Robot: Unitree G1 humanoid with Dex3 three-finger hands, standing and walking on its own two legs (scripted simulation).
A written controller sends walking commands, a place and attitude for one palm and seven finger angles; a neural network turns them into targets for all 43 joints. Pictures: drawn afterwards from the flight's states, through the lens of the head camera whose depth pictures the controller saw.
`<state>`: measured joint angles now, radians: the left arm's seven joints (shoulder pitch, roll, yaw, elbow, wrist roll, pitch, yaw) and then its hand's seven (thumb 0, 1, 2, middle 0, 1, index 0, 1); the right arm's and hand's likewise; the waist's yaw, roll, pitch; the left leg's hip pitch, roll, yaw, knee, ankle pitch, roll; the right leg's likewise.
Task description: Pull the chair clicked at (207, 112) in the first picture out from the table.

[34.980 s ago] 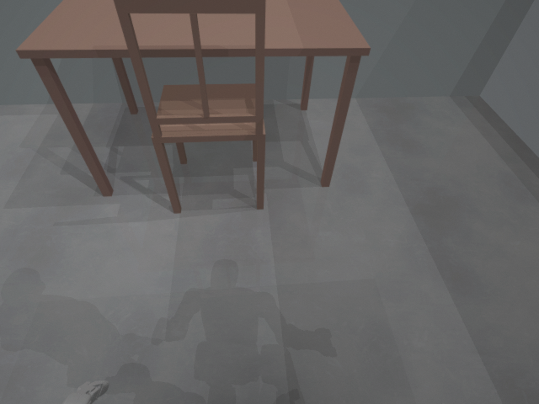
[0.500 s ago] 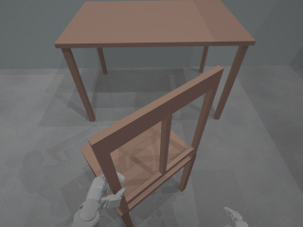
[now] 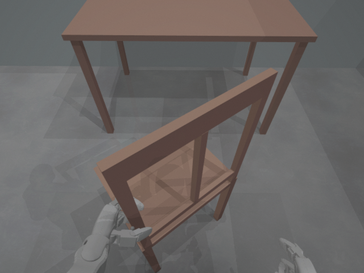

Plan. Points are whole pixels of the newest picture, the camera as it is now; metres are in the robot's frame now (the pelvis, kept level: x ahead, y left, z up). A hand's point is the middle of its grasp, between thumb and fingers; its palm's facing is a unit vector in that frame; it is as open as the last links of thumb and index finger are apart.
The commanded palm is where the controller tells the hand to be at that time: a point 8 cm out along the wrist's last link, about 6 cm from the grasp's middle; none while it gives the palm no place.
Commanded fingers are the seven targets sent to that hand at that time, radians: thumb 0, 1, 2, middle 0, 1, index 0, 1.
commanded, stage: open the thumb and straighten the fingers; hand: left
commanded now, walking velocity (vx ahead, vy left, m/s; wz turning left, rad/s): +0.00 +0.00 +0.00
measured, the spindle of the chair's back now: (197, 172) +0.37 -0.03 -0.04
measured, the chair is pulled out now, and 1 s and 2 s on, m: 0.65 0.65 0.65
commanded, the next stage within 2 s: draw the fingers out of the gap in 0.50 s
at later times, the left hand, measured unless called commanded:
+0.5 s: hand (128, 229) +0.23 +0.13 -0.06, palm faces -0.12 -0.98 -0.18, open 17.0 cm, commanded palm +0.22 +0.18 -0.04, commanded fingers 0.00 -0.55 0.20 0.00 0.00 0.00 0.00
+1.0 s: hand (124, 266) +0.16 +0.13 -0.06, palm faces -0.12 -0.98 -0.15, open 17.5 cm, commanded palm +0.14 +0.18 -0.04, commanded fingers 0.00 -0.55 0.20 0.00 0.00 0.00 0.00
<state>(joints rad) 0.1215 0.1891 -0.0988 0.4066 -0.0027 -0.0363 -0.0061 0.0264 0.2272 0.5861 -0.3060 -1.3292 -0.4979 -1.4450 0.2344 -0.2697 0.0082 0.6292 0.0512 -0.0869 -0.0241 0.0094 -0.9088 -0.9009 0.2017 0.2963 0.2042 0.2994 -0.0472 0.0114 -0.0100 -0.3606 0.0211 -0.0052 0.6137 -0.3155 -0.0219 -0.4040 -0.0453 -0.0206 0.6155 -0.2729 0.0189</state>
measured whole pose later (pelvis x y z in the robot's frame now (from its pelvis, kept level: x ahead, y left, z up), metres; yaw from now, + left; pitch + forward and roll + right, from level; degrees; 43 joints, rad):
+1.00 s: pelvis +0.01 +0.00 -0.04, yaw +2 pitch +9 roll +0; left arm 0.57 0.21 -0.11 -0.12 0.00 0.15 -0.07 -0.01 -0.54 0.21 0.00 0.00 -0.01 0.00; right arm 0.26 -0.24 0.02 0.50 0.04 -0.20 -0.09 0.01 -0.91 -0.90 0.20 0.30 0.20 0.30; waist -0.03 0.05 -0.12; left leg -0.60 0.01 -0.06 0.92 -0.47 -0.03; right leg -0.62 -0.06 -0.06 0.91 -0.44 0.02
